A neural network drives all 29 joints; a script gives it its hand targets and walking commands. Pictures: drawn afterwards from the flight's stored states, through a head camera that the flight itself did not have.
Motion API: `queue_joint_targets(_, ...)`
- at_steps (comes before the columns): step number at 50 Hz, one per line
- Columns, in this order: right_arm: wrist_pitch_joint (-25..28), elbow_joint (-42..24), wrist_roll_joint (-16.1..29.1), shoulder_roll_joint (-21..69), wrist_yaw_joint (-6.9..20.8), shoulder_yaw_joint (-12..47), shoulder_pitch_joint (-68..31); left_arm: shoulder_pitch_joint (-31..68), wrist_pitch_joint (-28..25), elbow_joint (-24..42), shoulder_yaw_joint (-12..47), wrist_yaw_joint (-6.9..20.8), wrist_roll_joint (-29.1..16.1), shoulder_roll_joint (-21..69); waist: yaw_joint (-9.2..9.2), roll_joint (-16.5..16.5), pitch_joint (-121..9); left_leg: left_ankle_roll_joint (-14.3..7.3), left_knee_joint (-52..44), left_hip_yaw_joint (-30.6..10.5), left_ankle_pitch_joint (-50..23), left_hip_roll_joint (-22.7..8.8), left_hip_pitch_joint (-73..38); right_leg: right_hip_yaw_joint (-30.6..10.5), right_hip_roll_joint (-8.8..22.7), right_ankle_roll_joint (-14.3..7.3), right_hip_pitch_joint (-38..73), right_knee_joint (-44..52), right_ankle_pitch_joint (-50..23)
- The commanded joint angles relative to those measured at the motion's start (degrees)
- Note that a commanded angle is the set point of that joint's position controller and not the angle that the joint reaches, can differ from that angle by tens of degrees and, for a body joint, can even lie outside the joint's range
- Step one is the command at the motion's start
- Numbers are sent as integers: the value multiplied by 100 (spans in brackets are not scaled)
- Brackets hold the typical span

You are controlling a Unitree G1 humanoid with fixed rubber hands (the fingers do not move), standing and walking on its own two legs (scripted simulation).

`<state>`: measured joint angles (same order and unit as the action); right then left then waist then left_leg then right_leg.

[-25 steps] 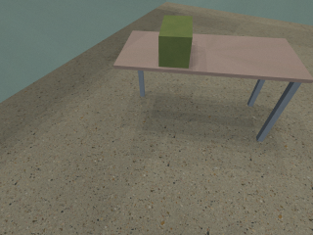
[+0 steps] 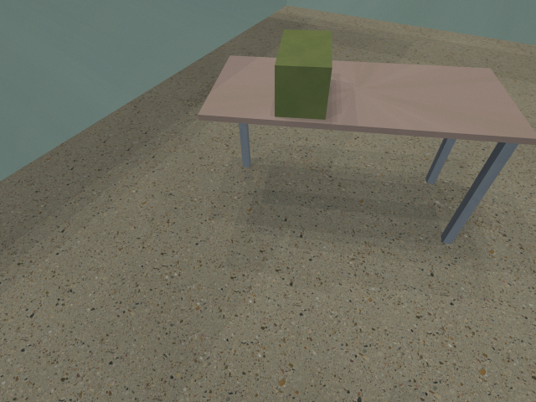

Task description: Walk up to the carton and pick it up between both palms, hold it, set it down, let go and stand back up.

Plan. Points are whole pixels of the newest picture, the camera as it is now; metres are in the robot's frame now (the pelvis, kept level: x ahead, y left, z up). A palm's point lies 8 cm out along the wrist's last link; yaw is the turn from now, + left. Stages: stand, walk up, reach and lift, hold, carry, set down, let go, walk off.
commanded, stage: stand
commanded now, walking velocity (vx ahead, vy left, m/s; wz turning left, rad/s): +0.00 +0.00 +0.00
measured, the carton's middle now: (303, 72) +1.19 -0.08 -0.07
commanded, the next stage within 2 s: walk up in 0.34 s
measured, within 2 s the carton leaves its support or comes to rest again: neither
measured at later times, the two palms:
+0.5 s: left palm out of the picture -0.04 +0.20 -0.15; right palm out of the picture -0.03 -0.20 -0.15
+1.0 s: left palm out of the picture +0.11 +0.19 -0.15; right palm out of the picture +0.09 -0.32 -0.17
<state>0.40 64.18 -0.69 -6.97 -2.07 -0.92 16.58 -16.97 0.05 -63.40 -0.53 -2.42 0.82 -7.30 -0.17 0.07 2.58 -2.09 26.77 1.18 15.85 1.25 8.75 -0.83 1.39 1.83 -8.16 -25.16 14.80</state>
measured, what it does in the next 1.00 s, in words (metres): walks ahead: right foot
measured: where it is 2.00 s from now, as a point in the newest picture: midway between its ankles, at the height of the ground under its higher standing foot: (299, 326)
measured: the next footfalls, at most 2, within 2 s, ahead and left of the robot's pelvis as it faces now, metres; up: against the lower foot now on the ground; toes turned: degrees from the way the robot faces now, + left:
right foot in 0.86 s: +0.17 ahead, -0.18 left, +0.00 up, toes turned -7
left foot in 1.28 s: +0.42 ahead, +0.09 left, +0.00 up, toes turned +6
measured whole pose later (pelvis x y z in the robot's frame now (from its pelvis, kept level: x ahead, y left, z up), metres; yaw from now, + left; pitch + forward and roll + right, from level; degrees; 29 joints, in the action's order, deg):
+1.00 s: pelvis +0.11 -0.06 -0.03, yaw -1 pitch -4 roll -3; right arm 0.9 56.2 -3.4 -16.1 0.8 -0.5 22.9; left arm -24.0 -3.4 -52.8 -2.1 -1.7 1.9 -10.8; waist -0.9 -5.5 2.4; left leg 0.1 70.8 -0.9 29.0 -2.9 25.5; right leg 7.3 -0.4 -2.0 -15.6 -41.1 21.6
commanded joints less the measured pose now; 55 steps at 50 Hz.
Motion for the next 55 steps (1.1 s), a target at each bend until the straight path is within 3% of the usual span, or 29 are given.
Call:
queue_joint_targets(1, 66, 70, 27, -506, -6, -69, 443, -313, -63, -19, -46, -19, -10, -380, -42, -27, 207, -108, -625, -541, -1015, -556, 95, -269, 324, -306, -178, 441, -780)
queue_joint_targets(6, 74, 163, 2, -298, -30, -1, 427, -480, -35, -201, -34, -28, -30, -302, 29, 53, 164, -88, -665, -557, -1048, -530, 236, -172, 299, -270, -64, 379, -795)
queue_joint_targets(7, 78, 236, 11, -260, -29, 2, 495, -446, -16, -221, -5, -52, -28, -287, 25, -139, 396, -78, -723, -561, -1033, -538, 395, -215, 325, -271, -117, 394, -887)
queue_joint_targets(11, 69, 263, 13, -388, -35, -13, 501, -405, -14, -272, 7, -42, -15, -293, -18, -132, 482, -75, -724, -563, -985, -517, 300, -213, 325, -221, -284, 448, -780)
queue_joint_targets(14, 53, 304, 10, -388, -60, -23, 558, -615, -32, -411, 12, -44, -11, -262, 13, 90, 345, -80, -673, -565, -1092, -545, 51, -190, 310, -251, -331, 470, -750)
queue_joint_targets(16, 41, 327, 34, -330, -46, -1, 551, -509, -51, -361, 25, -28, -12, -282, 2, -66, 307, -86, -703, -543, -925, -515, 138, -213, 298, -231, -300, 472, -787)
queue_joint_targets(19, 42, 317, -4, -217, -52, 24, 534, -525, -27, -425, 49, -56, 8, -168, -24, 86, 451, -110, -729, -625, -943, -598, 235, -189, 323, -221, -337, 471, -757)
queue_joint_targets(25, 44, 373, 5, -288, -48, 18, 562, -522, -28, -360, 44, -49, -14, -227, 10, -140, 406, -87, -728, -589, -967, -539, 306, -192, 342, -242, -266, 424, -760)
queue_joint_targets(26, 56, 342, 14, -274, -56, 20, 566, -540, -34, -408, 40, -50, -10, -232, -27, 52, 432, -91, -755, -586, -1005, -540, 186, -247, 343, -245, -388, 426, -768)
queue_joint_targets(27, 153, 165, -205, -993, 4, -190, 1100, -725, -132, -184, -171, 19, 185, -856, -147, -164, -203, -349, -653, -943, 2403, -648, -362, -128, 25, -404, -724, -433, 2128)
queue_joint_targets(28, 159, 173, -207, -1154, -11, -300, 1316, -335, -145, -8, -177, 60, 207, -859, -315, -475, 375, -647, -1281, -1784, 3534, -1163, -501, 101, -179, -341, -1942, -1133, 2533)
queue_joint_targets(29, 134, 233, -199, -1279, -49, -352, 1512, -138, -142, 203, -88, 107, 281, -555, -429, -843, 809, -1000, -1805, -2715, 4046, -1964, -609, 471, -228, -264, -2754, -1941, 2170)
queue_joint_targets(30, 129, 336, -207, -1170, -73, -331, 1624, 135, -143, 425, -49, 154, 332, -425, -508, -752, 1194, -1194, -2034, -3093, 3866, -2353, -501, 156, 125, -236, -3279, -2525, 1981)
queue_joint_targets(32, 199, 235, -196, -992, -76, -242, 1515, 91, -188, 663, -111, 242, 332, -517, -374, -560, 1335, -1074, -2058, -2767, 3467, -2215, -169, -207, 390, -177, -3367, -2907, 1484)
queue_joint_targets(33, 238, 161, -209, -1026, -57, -233, 1351, -41, -224, 739, -141, 277, 319, -616, -301, -719, 1092, -997, -1995, -2544, 3243, -2113, -191, -213, 402, -145, -3186, -2841, 1342)
queue_joint_targets(34, 270, 53, -239, -1132, -39, -238, 1107, -147, -251, 812, -148, 309, 261, -641, -181, -916, 971, -967, -1932, -2288, 2984, -2022, -65, -190, 392, -120, -2948, -2697, 1246)
queue_joint_targets(38, 295, -91, -312, -1274, 31, -237, 877, -142, -273, 1079, -181, 382, 184, -628, -40, -784, 1094, -861, -1535, -1314, 2331, -1636, 691, 235, 207, -128, -1891, -1768, 715)
queue_joint_targets(39, 271, -140, -317, -1379, 59, -230, 785, -412, -278, 1088, -216, 371, 191, -654, 75, -846, 935, -780, -1296, -1029, 2451, -1578, 1100, 432, 102, -174, -1126, -1603, 442)
queue_joint_targets(40, 231, -207, -327, -1426, 85, -213, 588, -899, -292, 977, -254, 340, 188, -677, 335, -745, 884, -664, -830, -760, 2653, -1426, 1694, 606, -36, -249, -230, -1177, 97)
queue_joint_targets(41, 179, -280, -351, -1355, 130, -154, 520, -1434, -297, 825, -344, 306, 206, -766, 551, -312, 778, -518, -176, -443, 2845, -1106, 2315, 824, -338, -281, 670, -1076, 145)
queue_joint_targets(42, 133, -353, -365, -1213, 176, -93, 692, -2023, -297, 724, -444, 238, 235, -957, 740, 317, 614, -378, 1087, -139, 2968, -681, 2844, 663, -365, -318, 1404, -989, 611)
queue_joint_targets(43, 144, -623, -305, -798, 230, 50, 796, -2491, -296, 805, -512, 168, 267, -1309, 849, 1537, 338, -55, 3442, 380, 2473, -154, 3206, -1517, 1012, -520, 1439, -100, 2243)
queue_joint_targets(44, 107, -1002, -272, -851, 259, 56, 751, -2488, -258, 981, -496, 73, 130, -1613, 719, 1223, 488, 67, 4429, -213, 2319, -2, 3667, -4409, 2176, -947, 764, 1593, 4280)
queue_joint_targets(45, 81, -1159, -223, -1089, 272, 14, 727, -1942, -243, 1106, -527, -10, -11, -1794, 464, 818, 885, 118, 4918, -541, 1877, -320, 3792, -5119, 2527, -1213, 54, 2154, 5162)
queue_joint_targets(46, 90, -1227, -222, -1210, 286, 33, 670, -1464, -285, 1264, -487, -28, -18, -1854, 304, 583, 1239, 181, 5119, -644, 1473, -547, 3913, -4847, 2539, -1326, -176, 2057, 4849)
queue_joint_targets(47, 128, -1224, -234, -1241, 284, 30, 684, -1172, -350, 1334, -458, -11, 44, -1837, 223, 558, 1174, 195, 4985, -670, 1332, -696, 3930, -4108, 2448, -1540, -200, 1757, 4109)
queue_joint_targets(50, 154, -1338, -275, -1356, 327, -23, 702, -1161, -522, 1237, -280, 56, 153, -1266, 65, 520, 1172, 303, 4105, -640, 1121, -904, 3376, -2443, 2110, -1583, -680, 1501, 2407)
queue_joint_targets(53, 119, -1522, -259, -1124, 383, -13, 520, -1135, -611, 1118, -291, 92, 180, -1307, 2, 580, 1188, 287, 3344, -459, 466, -955, 3087, -1596, 1902, -1599, -735, 1428, 1227)
queue_joint_targets(55, 143, -1655, -235, -1087, 428, -22, 176, -1140, -614, 1119, -262, 121, 171, -1320, 25, 516, 1197, 211, 2752, -284, -214, -877, 2803, -998, 1629, -1460, -805, 1384, 948)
